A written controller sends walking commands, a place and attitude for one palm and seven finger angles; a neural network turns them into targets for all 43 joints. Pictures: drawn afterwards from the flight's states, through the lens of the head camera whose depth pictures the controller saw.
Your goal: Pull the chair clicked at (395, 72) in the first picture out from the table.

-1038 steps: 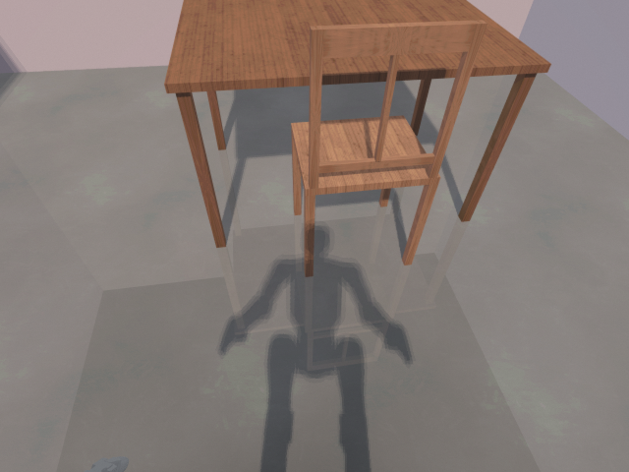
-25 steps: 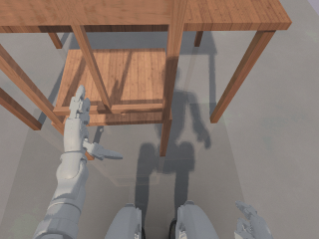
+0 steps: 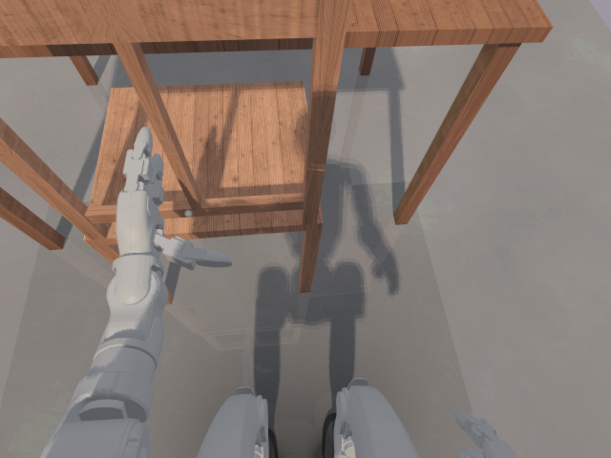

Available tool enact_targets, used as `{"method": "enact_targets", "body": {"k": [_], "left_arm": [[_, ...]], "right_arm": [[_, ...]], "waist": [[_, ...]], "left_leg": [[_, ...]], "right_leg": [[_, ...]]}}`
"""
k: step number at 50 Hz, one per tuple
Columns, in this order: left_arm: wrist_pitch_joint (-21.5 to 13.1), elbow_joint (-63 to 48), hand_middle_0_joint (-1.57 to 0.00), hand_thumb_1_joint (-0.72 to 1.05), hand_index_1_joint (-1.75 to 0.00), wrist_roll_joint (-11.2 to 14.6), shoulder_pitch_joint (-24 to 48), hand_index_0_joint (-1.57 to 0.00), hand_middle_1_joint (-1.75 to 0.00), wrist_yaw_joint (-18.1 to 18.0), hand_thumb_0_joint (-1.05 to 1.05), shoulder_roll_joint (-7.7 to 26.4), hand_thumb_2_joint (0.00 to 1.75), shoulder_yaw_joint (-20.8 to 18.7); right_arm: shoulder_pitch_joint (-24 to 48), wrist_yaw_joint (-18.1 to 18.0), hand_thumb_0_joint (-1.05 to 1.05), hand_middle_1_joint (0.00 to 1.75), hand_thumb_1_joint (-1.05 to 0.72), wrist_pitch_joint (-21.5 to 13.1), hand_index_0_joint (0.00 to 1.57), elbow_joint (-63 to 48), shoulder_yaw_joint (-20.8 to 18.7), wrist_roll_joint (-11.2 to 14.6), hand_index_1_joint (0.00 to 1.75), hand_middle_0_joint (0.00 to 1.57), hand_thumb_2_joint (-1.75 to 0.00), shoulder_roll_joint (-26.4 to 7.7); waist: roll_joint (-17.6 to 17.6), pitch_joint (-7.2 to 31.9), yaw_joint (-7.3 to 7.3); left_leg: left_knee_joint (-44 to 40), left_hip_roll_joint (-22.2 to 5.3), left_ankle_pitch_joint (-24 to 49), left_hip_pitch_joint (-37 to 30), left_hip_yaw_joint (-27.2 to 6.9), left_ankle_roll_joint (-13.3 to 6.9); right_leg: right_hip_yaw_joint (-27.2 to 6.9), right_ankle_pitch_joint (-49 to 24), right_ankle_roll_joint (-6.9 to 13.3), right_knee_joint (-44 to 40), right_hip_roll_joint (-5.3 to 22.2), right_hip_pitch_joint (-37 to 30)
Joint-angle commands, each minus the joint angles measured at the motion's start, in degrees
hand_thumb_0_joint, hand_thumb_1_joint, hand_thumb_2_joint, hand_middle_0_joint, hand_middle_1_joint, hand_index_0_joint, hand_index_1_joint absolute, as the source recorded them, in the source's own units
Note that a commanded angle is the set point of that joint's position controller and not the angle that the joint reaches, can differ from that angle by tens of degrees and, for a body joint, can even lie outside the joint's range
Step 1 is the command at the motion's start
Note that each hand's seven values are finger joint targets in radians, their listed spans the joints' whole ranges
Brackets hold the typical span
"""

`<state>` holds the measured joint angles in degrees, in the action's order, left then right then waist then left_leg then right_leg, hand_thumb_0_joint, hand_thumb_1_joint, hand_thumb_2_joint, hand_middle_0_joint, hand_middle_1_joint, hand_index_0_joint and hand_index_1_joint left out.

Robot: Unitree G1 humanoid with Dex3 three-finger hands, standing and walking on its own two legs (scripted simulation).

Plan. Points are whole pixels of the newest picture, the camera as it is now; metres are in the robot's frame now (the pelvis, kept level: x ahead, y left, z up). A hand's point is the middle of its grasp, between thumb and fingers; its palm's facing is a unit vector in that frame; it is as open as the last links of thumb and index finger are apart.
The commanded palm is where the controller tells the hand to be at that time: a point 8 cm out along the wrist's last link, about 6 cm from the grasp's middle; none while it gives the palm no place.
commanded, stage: push the fingers through the gap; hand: left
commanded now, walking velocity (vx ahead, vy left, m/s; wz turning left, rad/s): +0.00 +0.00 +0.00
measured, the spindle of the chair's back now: (170, 143) +0.51 +0.18 +0.05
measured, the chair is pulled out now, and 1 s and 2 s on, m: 0.00 0.00 0.00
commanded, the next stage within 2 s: hook a spindle and tug to test in 1.00 s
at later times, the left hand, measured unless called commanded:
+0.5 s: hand (193, 185) +0.47 +0.15 +0.01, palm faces +0.09 -1.00 -0.03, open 17.0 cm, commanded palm +0.44 +0.20 +0.02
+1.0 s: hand (192, 172) +0.49 +0.15 +0.01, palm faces +0.10 -0.99 -0.03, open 17.0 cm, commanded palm +0.45 +0.20 +0.02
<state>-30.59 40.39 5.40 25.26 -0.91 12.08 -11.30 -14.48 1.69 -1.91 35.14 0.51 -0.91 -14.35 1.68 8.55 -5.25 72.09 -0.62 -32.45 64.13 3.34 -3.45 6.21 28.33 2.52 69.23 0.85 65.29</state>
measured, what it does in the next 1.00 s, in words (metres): stands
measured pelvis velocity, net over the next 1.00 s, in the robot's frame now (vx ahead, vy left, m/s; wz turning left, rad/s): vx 0.00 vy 0.00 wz -0.02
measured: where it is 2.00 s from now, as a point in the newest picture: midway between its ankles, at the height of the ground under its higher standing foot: outside the picture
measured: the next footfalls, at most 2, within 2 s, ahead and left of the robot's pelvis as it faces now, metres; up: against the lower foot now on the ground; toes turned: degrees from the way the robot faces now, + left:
none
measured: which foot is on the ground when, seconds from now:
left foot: down 0.00-1.00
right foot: down 0.00-1.00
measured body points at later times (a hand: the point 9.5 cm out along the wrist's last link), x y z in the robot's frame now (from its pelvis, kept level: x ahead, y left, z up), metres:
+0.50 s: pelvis +0.00 +0.00 +0.00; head +0.15 +0.01 +0.42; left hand +0.46 +0.20 +0.01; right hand +0.06 -0.27 -0.12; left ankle +0.01 +0.08 -0.63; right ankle +0.04 -0.10 -0.63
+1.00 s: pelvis +0.00 +0.00 +0.00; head +0.16 +0.02 +0.42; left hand +0.48 +0.21 +0.02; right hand +0.04 -0.26 -0.12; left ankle +0.01 +0.08 -0.63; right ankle +0.04 -0.10 -0.63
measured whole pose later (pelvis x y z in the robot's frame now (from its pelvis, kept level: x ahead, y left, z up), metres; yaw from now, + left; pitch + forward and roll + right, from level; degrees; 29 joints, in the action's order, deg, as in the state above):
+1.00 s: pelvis +0.00 +0.00 +0.00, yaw -1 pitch +27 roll -3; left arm -32.8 59.0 2.6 42.0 1.0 18.4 -19.5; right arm -17.3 2.9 2.5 35.8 1.3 -2.2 -14.5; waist 1.7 8.2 -9.1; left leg 73.2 -1.4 -32.7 68.0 3.0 -3.6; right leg 6.4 27.8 2.5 69.2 0.0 68.8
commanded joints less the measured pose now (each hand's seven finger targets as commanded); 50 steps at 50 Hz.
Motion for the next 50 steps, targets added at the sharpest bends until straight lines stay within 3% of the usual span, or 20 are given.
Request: {"method": "enact_targets", "body": {"k": [1, 6, 8, 12, 16, 18, 19, 20, 21, 24, 25, 28, 29, 32, 34, 35, 41, 44, 47, 50], "left_arm": [[-3.0, -6.3, -0.06, -0.50, -0.08, 0.4, 17.9, -0.06, -0.08, 1.3, 0.00, 7.7, 0.30, -1.3], [-2.9, -4.0, -0.06, -0.50, -0.08, 0.9, 24.9, -0.06, -0.08, 2.0, 0.00, 12.0, 0.30, -4.8], [-4.4, -6.6, -0.06, -0.50, -0.08, 0.9, 27.1, -0.06, -0.08, 2.0, 0.00, 14.0, 0.30, -6.2], [-5.8, -4.4, -0.06, -0.50, -0.08, 0.5, 29.0, -0.06, -0.08, 2.3, 0.00, 12.3, 0.30, -4.6], [-4.2, 1.8, -0.06, -0.50, -0.08, -0.1, 28.8, -0.06, -0.08, 2.7, 0.00, 11.2, 0.30, -4.2], [-3.4, 4.4, -0.06, -0.50, -0.08, -0.2, 29.8, -0.06, -0.08, 2.9, 0.00, 12.4, 0.30, -5.4], [-3.3, 5.2, -0.06, -0.50, -0.08, -0.3, 29.4, -0.06, -0.08, 2.8, 0.00, 14.1, 0.30, -6.9], [-3.4, 4.5, -0.06, -0.50, -0.08, -0.1, 31.8, -0.06, -0.08, 2.9, 0.00, 13.0, 0.30, -5.8], [-3.8, 4.2, -0.06, -0.50, -0.08, -0.2, 32.4, -0.06, -0.08, 2.7, 0.00, 15.0, 0.30, -7.6], [-5.4, 3.2, -0.06, -0.50, -0.08, -0.3, 36.6, -0.06, -0.08, 2.3, 0.00, 17.7, 0.30, -9.5], [-6.2, 2.2, -0.06, -0.50, -0.08, -0.8, 37.0, -0.06, -0.08, 2.2, 0.00, 18.9, 0.30, -10.0], [-7.2, 2.4, -0.06, -0.50, -0.08, -1.4, 39.0, -0.06, -0.08, 2.4, 0.00, 17.8, 0.30, -8.7], [-6.9, 3.8, -0.06, -0.50, -0.08, -1.4, 38.1, -0.06, -0.08, 2.7, 0.00, 15.9, 0.30, -7.5], [-5.1, 9.6, -0.06, -0.50, -0.08, -1.7, 36.0, -0.06, -0.08, 3.3, 0.00, 17.0, 0.30, -8.5], [-3.8, 11.3, -0.06, -0.50, -0.08, -1.4, 36.2, -0.06, -0.08, 3.8, 0.00, 15.5, 0.30, -7.6], [-3.4, 11.3, -0.06, -0.50, -0.08, -1.2, 35.2, -0.06, -0.08, 3.9, 0.00, 16.0, 0.30, -8.4], [-5.9, 4.2, -0.06, -0.50, -0.08, -0.8, 38.5, -0.06, -0.08, 2.7, 0.00, 17.8, 0.30, -9.5], [-7.0, 4.2, -0.06, -0.50, -0.08, -1.8, 38.5, -0.06, -0.08, 1.9, 0.00, 18.0, 0.30, -9.3], [-6.6, 7.0, -0.06, -0.50, -0.08, -2.4, 39.2, -0.06, -0.08, 1.7, 0.00, 18.1, 0.30, -9.2], [-5.6, 8.3, -0.06, -0.50, -0.08, -2.1, 35.5, -0.06, -0.08, 2.3, 0.00, 17.8, 0.30, -9.6]], "right_arm": [[-5.2, -0.6, 0.00, 0.30, -0.90, -0.9, 0.20, -4.1, -3.5, 0.2, 0.30, 0.20, -0.90, -8.9], [-6.0, -1.2, 0.00, 0.30, -0.90, -0.5, 0.20, -3.7, -3.3, 0.2, 0.30, 0.20, -0.90, -9.2], [-6.5, -1.3, 0.00, 0.30, -0.90, -0.7, 0.20, -3.8, -3.3, -0.1, 0.30, 0.20, -0.90, -9.1], [-7.4, -0.9, 0.00, 0.30, -0.90, -0.8, 0.20, -2.9, -3.4, -0.5, 0.30, 0.20, -0.90, -9.1], [-8.1, -0.5, 0.00, 0.30, -0.90, 0.1, 0.20, -2.4, -3.5, -0.4, 0.30, 0.20, -0.90, -9.3], [-8.7, -0.5, 0.00, 0.30, -0.90, 0.7, 0.20, -2.2, -3.4, -0.4, 0.30, 0.20, -0.90, -9.7], [-9.0, -0.5, 0.00, 0.30, -0.90, 1.0, 0.20, -2.5, -3.4, -0.4, 0.30, 0.20, -0.90, -9.8], [-8.8, -0.4, 0.00, 0.30, -0.90, 1.1, 0.20, -2.6, -3.3, -0.5, 0.30, 0.20, -0.90, -9.6], [-9.1, -0.4, 0.00, 0.30, -0.90, 1.2, 0.20, -2.7, -3.4, -0.6, 0.30, 0.20, -0.90, -9.7], [-9.5, -0.5, 0.00, 0.30, -0.90, 1.2, 0.20, -2.6, -3.1, -0.9, 0.30, 0.20, -0.90, -9.5], [-9.7, -0.5, 0.00, 0.30, -0.90, 1.3, 0.20, -2.7, -3.1, -1.0, 0.30, 0.20, -0.90, -9.5], [-10.3, -0.3, 0.00, 0.30, -0.90, 1.4, 0.20, -2.0, -3.3, -1.3, 0.30, 0.20, -0.90, -9.4], [-10.3, 0.0, 0.00, 0.30, -0.90, 1.5, 0.20, -2.1, -3.2, -1.3, 0.30, 0.20, -0.90, -9.3], [-11.1, -0.1, 0.00, 0.30, -0.90, 2.2, 0.20, -1.8, -3.2, -1.1, 0.30, 0.20, -0.90, -9.9], [-11.3, 0.0, 0.00, 0.30, -0.90, 2.8, 0.20, -1.9, -3.2, -1.0, 0.30, 0.20, -0.90, -10.0], [-11.4, 0.1, 0.00, 0.30, -0.90, 3.0, 0.20, -2.3, -3.2, -1.0, 0.30, 0.20, -0.90, -10.1], [-11.3, 0.3, 0.00, 0.30, -0.90, 3.4, 0.20, -2.9, -3.2, -1.2, 0.30, 0.20, -0.90, -9.6], [-11.3, 0.5, 0.00, 0.30, -0.90, 3.4, 0.20, -2.4, -3.2, -1.4, 0.30, 0.20, -0.90, -9.5], [-11.7, 0.3, 0.00, 0.30, -0.90, 3.6, 0.20, -1.9, -3.1, -1.5, 0.30, 0.20, -0.90, -9.7], [-11.5, 0.4, 0.00, 0.30, -0.90, 4.0, 0.20, -2.5, -3.1, -1.3, 0.30, 0.20, -0.90, -9.7]], "waist": [[-0.1, 24.4, -1.53], [0.6, 25.2, -1.92], [3.3, 29.1, -1.29], [4.5, 29.6, -2.39], [2.9, 27.0, -3.28], [1.6, 26.2, -3.63], [1.6, 26.1, -2.83], [1.9, 26.5, -3.59], [1.9, 27.5, -2.94], [2.7, 29.6, -3.32], [4.6, 30.9, -2.91], [6.5, 32.2, -3.74], [6.3, 31.9, -3.89], [3.1, 28.8, -4.62], [2.8, 27.2, -4.78], [2.8, 27.9, -3.96], [4.5, 31.8, -3.95], [5.9, 31.1, -4.05], [4.2, 28.5, -4.92], [3.7, 29.7, -4.03]], "left_leg": [[-9.3, 0.3, 19.8, -13.7, -6.6, 2.8], [-9.0, 0.6, 18.0, -12.3, -6.3, 2.4], [-8.6, 0.5, 20.7, -14.5, -6.4, 2.5], [-8.1, 0.0, 24.4, -17.6, -7.3, 3.0], [-7.9, 0.2, 21.8, -14.2, -6.5, 2.5], [-7.9, 0.2, 21.4, -13.2, -6.6, 2.4], [-8.1, 0.2, 21.1, -12.6, -6.6, 2.4], [-7.9, 0.3, 20.5, -12.4, -6.4, 2.2], [-7.8, 0.4, 20.3, -12.1, -6.3, 2.2], [-7.0, 0.5, 20.9, -11.9, -6.2, 1.9], [-6.9, 0.4, 22.4, -13.1, -6.2, 2.1], [-6.7, -0.2, 25.7, -17.3, -7.1, 2.7], [-6.6, -0.1, 24.8, -16.8, -7.0, 2.6], [-7.1, -0.2, 22.6, -13.7, -7.1, 2.2], [-7.3, -0.1, 21.4, -12.7, -7.0, 2.0], [-7.4, 0.0, 21.2, -12.4, -6.9, 2.0], [-7.0, -0.1, 24.3, -14.9, -6.7, 2.1], [-7.0, -0.4, 24.6, -16.4, -7.2, 2.4], [-7.2, -0.3, 22.7, -14.4, -7.3, 2.2], [-7.2, -0.1, 23.4, -13.8, -6.6, 2.1]], "right_leg": [[-5.2, -15.5, -1.0, -8.0, -1.4, -16.5], [-5.9, -14.3, -1.0, -8.4, -1.4, -16.9], [-6.1, -16.4, -0.9, -7.4, -1.4, -17.4], [-5.3, -17.7, -0.8, -6.6, -1.7, -14.8], [-5.5, -16.8, -1.1, -7.4, -1.7, -14.7], [-5.4, -16.7, -1.1, -7.5, -1.6, -14.5], [-5.5, -16.4, -1.0, -7.4, -1.6, -15.1], [-5.7, -16.3, -1.2, -7.6, -1.7, -15.2], [-5.9, -16.2, -1.1, -7.6, -1.6, -16.1], [-6.6, -17.2, -1.3, -7.2, -1.7, -17.1], [-6.6, -18.3, -1.1, -6.8, -1.7, -17.1], [-5.8, -19.1, -1.1, -6.2, -1.8, -14.3], [-5.7, -18.4, -1.1, -6.5, -1.9, -14.1], [-5.6, -17.2, -1.1, -7.0, -2.0, -14.2], [-5.4, -16.3, -1.2, -7.3, -1.9, -13.4], [-5.5, -16.1, -1.1, -7.3, -2.0, -14.2], [-6.0, -19.0, -1.2, -7.2, -2.1, -15.8], [-5.6, -18.1, -1.1, -6.9, -2.2, -13.9], [-5.6, -16.7, -1.1, -6.9, -2.2, -13.4], [-5.8, -18.4, -1.1, -7.4, -2.1, -15.8]]}}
